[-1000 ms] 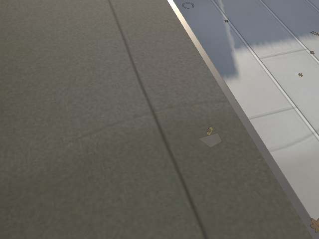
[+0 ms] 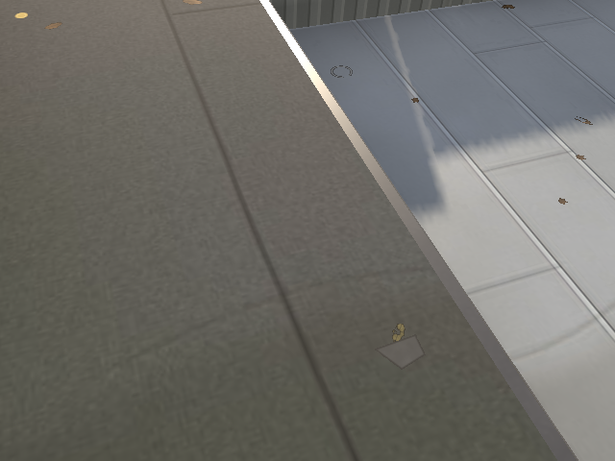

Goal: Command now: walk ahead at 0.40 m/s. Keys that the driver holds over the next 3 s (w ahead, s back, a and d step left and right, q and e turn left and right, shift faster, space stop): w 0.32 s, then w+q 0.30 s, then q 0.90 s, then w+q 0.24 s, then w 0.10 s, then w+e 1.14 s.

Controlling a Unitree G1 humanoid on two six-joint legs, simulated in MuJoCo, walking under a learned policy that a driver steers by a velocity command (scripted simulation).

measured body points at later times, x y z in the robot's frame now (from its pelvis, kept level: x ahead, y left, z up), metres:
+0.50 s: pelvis +0.27 -0.05 -0.01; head +0.30 -0.05 +0.44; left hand +0.40 +0.21 -0.12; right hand +0.29 -0.33 -0.15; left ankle +0.13 +0.08 -0.65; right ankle +0.34 -0.14 -0.74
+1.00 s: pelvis +0.49 +0.01 -0.02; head +0.54 +0.04 +0.43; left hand +0.53 +0.31 -0.14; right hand +0.72 -0.21 -0.12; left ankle +0.57 +0.10 -0.74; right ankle +0.43 -0.16 -0.64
